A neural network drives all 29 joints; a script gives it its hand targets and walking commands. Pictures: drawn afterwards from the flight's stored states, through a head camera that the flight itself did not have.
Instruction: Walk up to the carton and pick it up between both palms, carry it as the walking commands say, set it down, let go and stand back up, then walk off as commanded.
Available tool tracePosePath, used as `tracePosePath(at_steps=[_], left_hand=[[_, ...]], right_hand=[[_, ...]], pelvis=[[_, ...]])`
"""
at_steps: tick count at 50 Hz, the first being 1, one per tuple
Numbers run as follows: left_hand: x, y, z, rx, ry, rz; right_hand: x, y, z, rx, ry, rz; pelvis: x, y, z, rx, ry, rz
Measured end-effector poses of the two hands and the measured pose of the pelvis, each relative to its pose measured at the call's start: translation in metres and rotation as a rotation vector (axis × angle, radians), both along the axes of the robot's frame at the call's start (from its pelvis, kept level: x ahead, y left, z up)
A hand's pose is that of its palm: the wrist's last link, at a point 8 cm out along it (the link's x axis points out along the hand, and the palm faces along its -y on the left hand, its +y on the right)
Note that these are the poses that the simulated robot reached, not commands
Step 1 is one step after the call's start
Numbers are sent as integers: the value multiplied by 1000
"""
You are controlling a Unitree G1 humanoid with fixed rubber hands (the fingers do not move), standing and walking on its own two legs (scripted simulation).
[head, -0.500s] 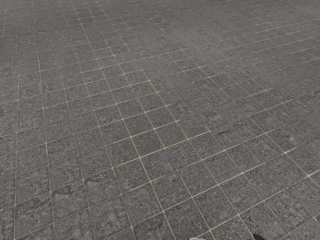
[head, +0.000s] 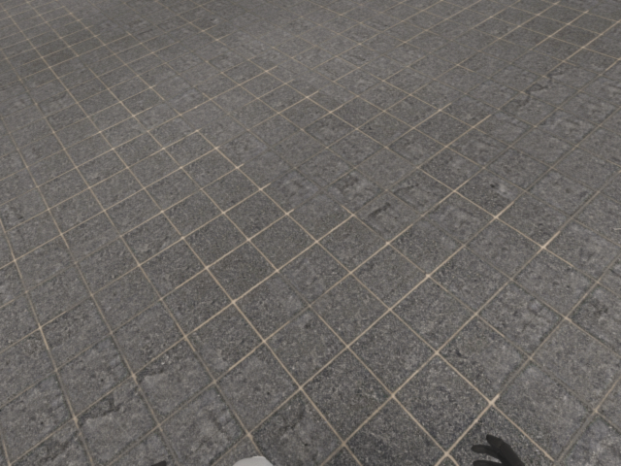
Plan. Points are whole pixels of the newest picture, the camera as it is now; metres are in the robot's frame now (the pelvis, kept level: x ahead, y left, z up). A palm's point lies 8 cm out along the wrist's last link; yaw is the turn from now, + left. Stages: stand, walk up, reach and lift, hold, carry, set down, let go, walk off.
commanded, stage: walk up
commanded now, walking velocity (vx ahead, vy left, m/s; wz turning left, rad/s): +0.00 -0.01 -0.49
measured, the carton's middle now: out of the picture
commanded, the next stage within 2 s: none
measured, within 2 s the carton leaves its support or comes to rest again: neither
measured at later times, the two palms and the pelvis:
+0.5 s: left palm out of the picture +0.14 +0.32 -0.12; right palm out of the picture +0.04 -0.19 -0.10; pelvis -0.01 +0.08 +0.00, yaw -14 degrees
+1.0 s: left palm out of the picture +0.15 +0.27 -0.11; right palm out of the picture +0.00 -0.20 -0.12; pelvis -0.03 +0.08 +0.00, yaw -27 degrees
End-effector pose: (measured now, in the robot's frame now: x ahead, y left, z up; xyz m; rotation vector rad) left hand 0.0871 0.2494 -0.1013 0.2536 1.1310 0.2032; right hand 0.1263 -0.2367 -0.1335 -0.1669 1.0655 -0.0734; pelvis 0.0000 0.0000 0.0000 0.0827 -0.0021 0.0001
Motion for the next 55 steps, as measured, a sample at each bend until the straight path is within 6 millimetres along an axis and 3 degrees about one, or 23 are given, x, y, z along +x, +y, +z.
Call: tracePosePath(at_steps=[6,12,16,21,27,35,45,49,55], left_hand=[[-4,16,-1,0,1,-20],[0,46,-10,-13,6,-60],[13,66,-20,-38,-3,-106],[34,74,-20,-60,3,-191],[59,65,-20,-50,26,-305],[86,23,-11,-5,-11,-426],[64,12,-3,4,20,-440],[58,21,-6,-8,36,-452],[65,46,-16,-32,45,-469]], right_hand=[[-1,11,5,-9,-28,-16],[-13,31,12,-45,-41,-51],[-37,44,19,-87,-22,-101],[-71,48,33,-122,20,-185],[-102,45,29,-114,41,-285],[-140,34,-3,-30,59,-396],[-135,32,4,-12,-12,-442],[-125,37,10,-24,-60,-461],[-122,61,17,-61,-80,-477]], pelvis=[[-6,15,0,-10,-7,-20],[-12,44,-3,-45,-16,-55],[-12,65,-6,-86,-23,-101],[-10,78,2,-122,-17,-176],[-11,79,1,-111,8,-278],[-18,61,-9,-44,29,-382],[-25,65,-1,-16,22,-439],[-26,77,-1,-20,14,-466],[-21,108,-4,-53,7,-486]])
